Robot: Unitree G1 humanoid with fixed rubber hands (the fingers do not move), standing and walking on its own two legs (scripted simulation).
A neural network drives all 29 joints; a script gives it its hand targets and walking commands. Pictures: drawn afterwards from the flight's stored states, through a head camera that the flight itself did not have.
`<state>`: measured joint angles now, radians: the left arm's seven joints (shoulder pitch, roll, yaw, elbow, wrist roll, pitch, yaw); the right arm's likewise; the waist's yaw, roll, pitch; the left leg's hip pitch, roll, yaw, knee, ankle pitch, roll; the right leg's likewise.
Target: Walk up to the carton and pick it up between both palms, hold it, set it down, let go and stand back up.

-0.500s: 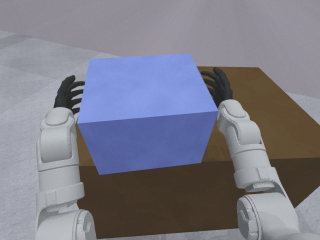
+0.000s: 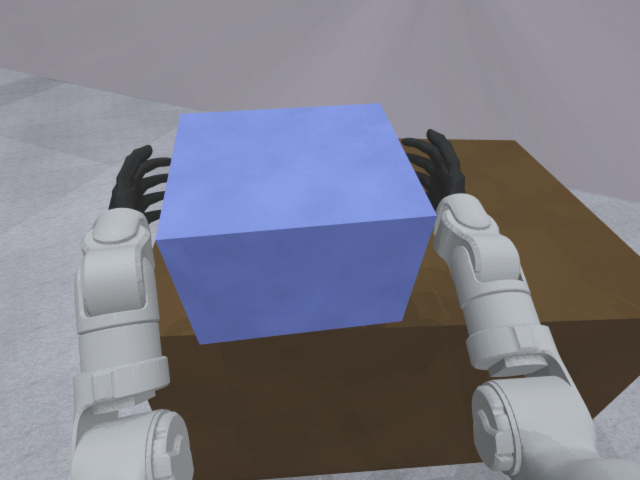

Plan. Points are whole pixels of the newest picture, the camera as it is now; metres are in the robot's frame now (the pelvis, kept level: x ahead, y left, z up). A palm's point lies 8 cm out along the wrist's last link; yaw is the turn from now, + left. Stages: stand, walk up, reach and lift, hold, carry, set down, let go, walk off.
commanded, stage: hold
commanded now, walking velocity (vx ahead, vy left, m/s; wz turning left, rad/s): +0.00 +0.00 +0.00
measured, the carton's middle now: (293, 219) +0.41 +0.01 +0.16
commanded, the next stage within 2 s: set down in 0.58 s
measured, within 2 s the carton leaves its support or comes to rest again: neither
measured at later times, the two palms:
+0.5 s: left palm (130, 217) +0.34 +0.19 +0.21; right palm (443, 199) +0.36 -0.17 +0.22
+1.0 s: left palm (130, 203) +0.37 +0.20 +0.21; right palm (435, 188) +0.38 -0.16 +0.22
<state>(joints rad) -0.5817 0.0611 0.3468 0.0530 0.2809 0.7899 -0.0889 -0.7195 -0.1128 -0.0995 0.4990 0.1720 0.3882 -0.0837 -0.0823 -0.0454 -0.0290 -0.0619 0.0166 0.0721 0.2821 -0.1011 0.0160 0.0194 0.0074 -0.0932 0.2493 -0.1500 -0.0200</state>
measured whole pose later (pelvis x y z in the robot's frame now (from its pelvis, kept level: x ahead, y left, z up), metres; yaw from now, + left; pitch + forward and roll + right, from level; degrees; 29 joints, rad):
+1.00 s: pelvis +0.01 +0.00 +0.00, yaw +0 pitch -8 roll +0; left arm -0.61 0.05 0.38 0.15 0.30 0.63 -0.11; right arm -0.71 -0.06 -0.18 0.53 0.06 0.26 -0.06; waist -0.06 -0.06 -0.01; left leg -0.02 0.01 0.08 0.27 -0.12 0.02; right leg 0.05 0.00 -0.09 0.26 -0.18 -0.02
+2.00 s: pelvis +0.03 +0.00 +0.00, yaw +0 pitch -3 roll +0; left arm -0.74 0.09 0.38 0.67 0.26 0.26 -0.05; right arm -0.76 -0.02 -0.39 0.86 -0.14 -0.06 -0.03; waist -0.01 -0.06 0.01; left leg -0.08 0.01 0.07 0.28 -0.13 0.01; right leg -0.01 0.00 -0.09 0.26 -0.19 -0.02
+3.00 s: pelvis +0.05 +0.00 +0.00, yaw -1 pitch +7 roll +0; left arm -0.88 0.14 0.45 1.00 0.23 0.05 -0.04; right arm -0.84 0.01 -0.59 0.92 -0.33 -0.12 0.00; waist 0.01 -0.04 -0.05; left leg -0.27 0.02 0.10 0.30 -0.15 0.01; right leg -0.22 0.00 -0.07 0.32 -0.21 -0.01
